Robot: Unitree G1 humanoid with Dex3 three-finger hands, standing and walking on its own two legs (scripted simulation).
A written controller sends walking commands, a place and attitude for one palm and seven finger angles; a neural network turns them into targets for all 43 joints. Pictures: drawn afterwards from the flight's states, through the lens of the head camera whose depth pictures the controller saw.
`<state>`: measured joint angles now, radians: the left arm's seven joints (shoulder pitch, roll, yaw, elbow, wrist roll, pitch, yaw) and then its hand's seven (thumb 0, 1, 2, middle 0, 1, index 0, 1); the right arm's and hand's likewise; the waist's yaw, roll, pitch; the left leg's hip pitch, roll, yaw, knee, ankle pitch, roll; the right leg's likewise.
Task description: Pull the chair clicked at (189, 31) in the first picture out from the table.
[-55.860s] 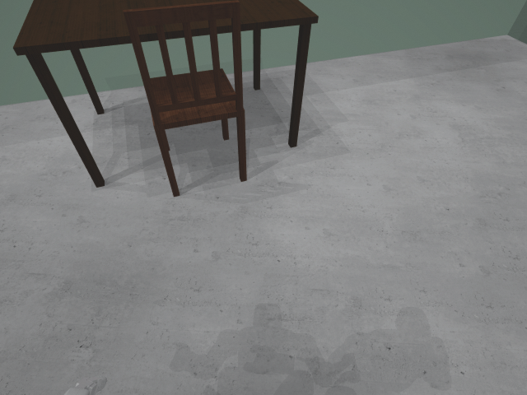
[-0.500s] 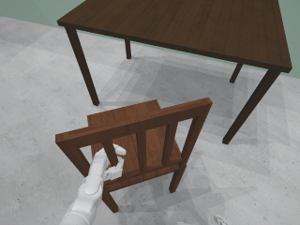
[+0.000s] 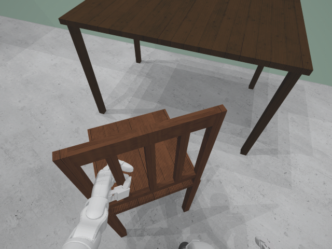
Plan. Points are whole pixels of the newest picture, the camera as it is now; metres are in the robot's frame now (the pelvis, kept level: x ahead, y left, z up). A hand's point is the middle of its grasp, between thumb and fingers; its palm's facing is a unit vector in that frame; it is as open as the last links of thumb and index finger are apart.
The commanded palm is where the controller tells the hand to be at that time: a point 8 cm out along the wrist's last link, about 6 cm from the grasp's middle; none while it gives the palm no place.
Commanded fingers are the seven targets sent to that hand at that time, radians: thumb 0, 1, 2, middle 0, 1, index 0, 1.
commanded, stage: step backward, pulling the chair out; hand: left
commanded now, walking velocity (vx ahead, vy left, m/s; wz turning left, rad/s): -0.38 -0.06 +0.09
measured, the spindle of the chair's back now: (151, 169) +0.34 +0.04 -0.08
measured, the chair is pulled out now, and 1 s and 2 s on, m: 0.47 0.53 0.60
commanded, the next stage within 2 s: stop walking, hand still on the chair in 1.18 s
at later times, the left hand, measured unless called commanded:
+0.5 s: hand (125, 187) +0.28 +0.11 -0.06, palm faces -0.01 -0.99 -0.17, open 5.4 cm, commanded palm +0.26 +0.16 -0.06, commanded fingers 0.00 0.90 0.90 -0.50 -1.45 -0.50 -1.45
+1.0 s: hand (121, 214) +0.21 +0.11 -0.06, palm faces -0.07 -0.98 -0.17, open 5.6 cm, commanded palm +0.19 +0.16 -0.06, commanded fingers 0.00 0.90 0.90 -0.50 -1.45 -0.50 -1.45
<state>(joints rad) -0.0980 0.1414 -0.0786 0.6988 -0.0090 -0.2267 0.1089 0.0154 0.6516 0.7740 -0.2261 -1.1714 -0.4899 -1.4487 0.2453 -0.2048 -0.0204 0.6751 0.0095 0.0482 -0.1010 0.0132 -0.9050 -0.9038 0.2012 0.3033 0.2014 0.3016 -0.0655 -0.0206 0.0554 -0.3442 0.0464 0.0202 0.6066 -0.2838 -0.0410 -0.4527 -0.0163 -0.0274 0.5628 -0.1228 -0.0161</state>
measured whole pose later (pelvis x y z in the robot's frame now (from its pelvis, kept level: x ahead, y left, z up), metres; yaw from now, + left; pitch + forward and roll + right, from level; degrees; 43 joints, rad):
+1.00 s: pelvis -0.07 -0.01 +0.01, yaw -1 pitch +4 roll -1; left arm -0.08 0.15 -0.07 0.55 0.00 -0.16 0.09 0.04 0.67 0.75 -0.18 -1.17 -0.45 -1.45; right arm 0.16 -0.15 0.01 0.64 -0.01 0.01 -0.04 0.01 -0.90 -0.90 0.20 0.30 0.20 0.30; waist -0.02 0.01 0.10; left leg -0.37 0.10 0.03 0.57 -0.25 -0.05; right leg -0.30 -0.01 -0.03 0.57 -0.33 -0.01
